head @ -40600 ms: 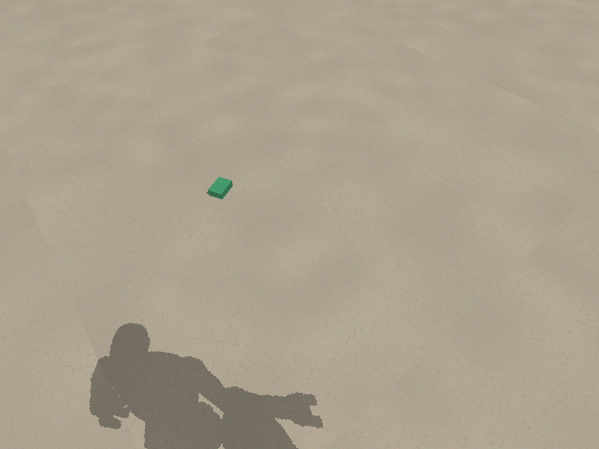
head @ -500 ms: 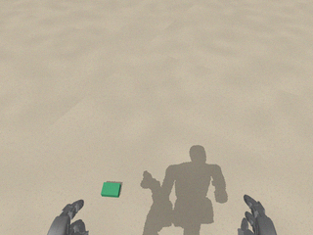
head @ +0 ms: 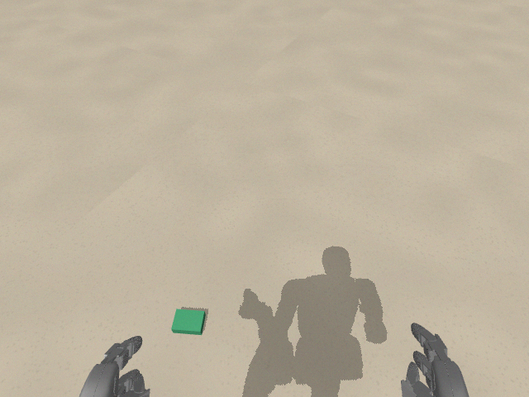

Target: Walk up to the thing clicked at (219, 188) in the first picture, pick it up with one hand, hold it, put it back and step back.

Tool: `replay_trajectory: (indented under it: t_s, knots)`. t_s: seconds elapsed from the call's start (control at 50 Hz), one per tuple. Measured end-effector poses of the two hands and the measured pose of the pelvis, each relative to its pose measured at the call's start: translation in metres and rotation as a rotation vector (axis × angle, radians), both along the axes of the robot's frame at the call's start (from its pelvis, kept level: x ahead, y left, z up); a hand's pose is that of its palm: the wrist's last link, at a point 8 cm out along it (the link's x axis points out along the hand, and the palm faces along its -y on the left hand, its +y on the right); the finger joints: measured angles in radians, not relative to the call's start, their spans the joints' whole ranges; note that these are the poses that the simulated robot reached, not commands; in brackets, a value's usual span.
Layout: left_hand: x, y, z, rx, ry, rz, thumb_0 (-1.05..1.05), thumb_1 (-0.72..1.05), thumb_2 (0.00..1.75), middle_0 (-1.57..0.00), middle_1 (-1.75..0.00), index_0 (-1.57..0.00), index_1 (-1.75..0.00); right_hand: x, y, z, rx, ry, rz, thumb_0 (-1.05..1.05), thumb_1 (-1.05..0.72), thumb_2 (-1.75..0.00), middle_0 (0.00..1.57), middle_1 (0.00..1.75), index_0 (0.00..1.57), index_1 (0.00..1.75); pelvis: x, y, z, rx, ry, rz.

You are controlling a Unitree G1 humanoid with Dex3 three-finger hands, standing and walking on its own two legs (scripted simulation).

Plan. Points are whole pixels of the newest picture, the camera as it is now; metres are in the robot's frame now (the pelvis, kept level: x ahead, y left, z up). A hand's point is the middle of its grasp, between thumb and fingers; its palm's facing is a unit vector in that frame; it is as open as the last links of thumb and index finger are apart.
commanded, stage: home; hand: left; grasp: from above
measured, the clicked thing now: (188, 321) +0.51 +0.27 -0.70
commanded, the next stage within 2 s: stand in 0.82 s
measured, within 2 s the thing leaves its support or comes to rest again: neither
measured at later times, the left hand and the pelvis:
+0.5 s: hand out of the picture +0.16 +0.18 -0.05, palm faces +0.04 -0.98 -0.20, open 7.4 cm; pelvis +0.00 +0.00 +0.00, yaw +0 degrees
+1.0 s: hand out of the picture +0.16 +0.19 -0.07, palm faces +0.01 -0.96 -0.28, open 7.4 cm; pelvis -0.01 +0.00 +0.01, yaw +0 degrees
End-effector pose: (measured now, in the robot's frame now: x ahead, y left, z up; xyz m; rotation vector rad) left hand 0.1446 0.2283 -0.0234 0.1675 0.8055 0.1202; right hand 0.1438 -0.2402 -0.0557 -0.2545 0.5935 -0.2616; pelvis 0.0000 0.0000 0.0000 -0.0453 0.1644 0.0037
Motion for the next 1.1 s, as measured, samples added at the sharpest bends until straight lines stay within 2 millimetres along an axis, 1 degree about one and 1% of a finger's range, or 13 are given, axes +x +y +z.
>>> replay_trajectory:
  t_s: [0.66,0.92,0.94,1.0,1.04,1.1]
  knots:
    - [-0.007,0.003,0.000,0.002,-0.003,-0.005,0.02,0.90,0.90,-0.20,-0.30,-0.20,-0.30,-0.008,0.004,0.000,0.001,-0.005,-0.003,0.02,-0.90,-0.90,0.21,0.30,0.20,0.30,-0.007,0.004,-0.001,-0.003,-0.008,-0.002]
    - [-0.005,0.003,-0.001,0.003,0.003,-0.005,0.02,0.90,0.90,-0.20,-0.30,-0.20,-0.30,-0.005,0.003,0.000,0.001,-0.001,-0.003,0.02,-0.90,-0.90,0.21,0.30,0.20,0.30,-0.004,0.003,-0.002,-0.002,0.005,-0.002]
    - [-0.003,0.003,-0.003,0.026,-0.011,-0.020,0.02,0.90,0.90,-0.20,-0.30,-0.20,-0.30,-0.004,0.003,-0.003,-0.013,0.024,0.019,0.02,-0.90,-0.90,0.21,0.30,0.20,0.30,-0.005,0.003,-0.001,0.002,-0.017,-0.003]
    - [0.002,0.014,-0.019,0.087,-0.013,-0.037,0.01,0.90,0.90,-0.20,-0.30,-0.20,-0.30,-0.009,-0.002,-0.016,-0.042,0.215,0.119,0.01,-0.90,-0.90,0.21,0.30,0.20,0.30,-0.009,0.002,0.008,0.024,-0.078,-0.007]
    - [-0.001,0.022,-0.027,0.108,0.024,-0.033,0.01,0.90,0.90,-0.20,-0.30,-0.20,-0.30,-0.014,-0.007,-0.020,-0.031,0.309,0.134,0.02,-0.90,-0.90,0.21,0.30,0.20,0.30,-0.010,0.002,0.015,0.036,-0.103,-0.006]
    - [-0.012,0.035,-0.035,0.117,0.088,-0.004,0.01,0.90,0.90,-0.20,-0.30,-0.20,-0.30,-0.025,-0.015,-0.018,-0.010,0.384,0.109,0.02,-0.90,-0.90,0.21,0.30,0.21,0.30,-0.008,0.003,0.024,0.044,-0.129,-0.005]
